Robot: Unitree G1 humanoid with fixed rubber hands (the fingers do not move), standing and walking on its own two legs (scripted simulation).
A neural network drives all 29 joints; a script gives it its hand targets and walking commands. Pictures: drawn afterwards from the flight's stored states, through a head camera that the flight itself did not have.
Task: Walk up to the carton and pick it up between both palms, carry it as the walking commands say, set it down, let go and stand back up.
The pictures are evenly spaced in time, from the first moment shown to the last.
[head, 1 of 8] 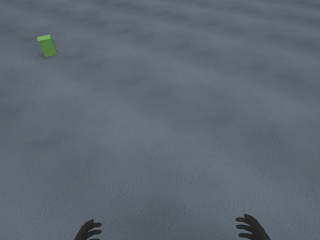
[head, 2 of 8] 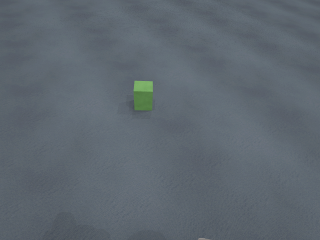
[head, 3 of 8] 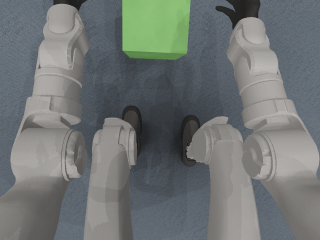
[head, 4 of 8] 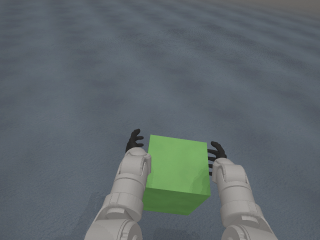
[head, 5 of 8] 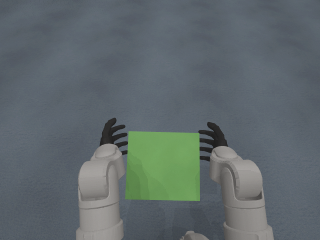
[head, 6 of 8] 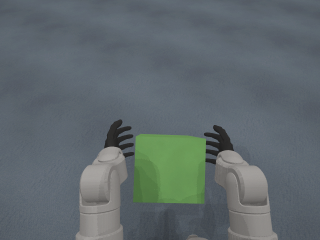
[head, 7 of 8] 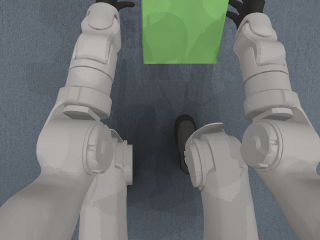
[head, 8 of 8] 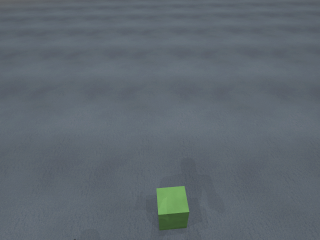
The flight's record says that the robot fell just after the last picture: no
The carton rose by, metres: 0.69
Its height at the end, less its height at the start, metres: +0.00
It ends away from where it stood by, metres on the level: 1.50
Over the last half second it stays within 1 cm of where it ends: yes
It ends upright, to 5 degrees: yes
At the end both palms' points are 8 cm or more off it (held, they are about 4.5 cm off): yes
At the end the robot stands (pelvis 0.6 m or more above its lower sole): yes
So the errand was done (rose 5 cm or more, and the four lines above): yes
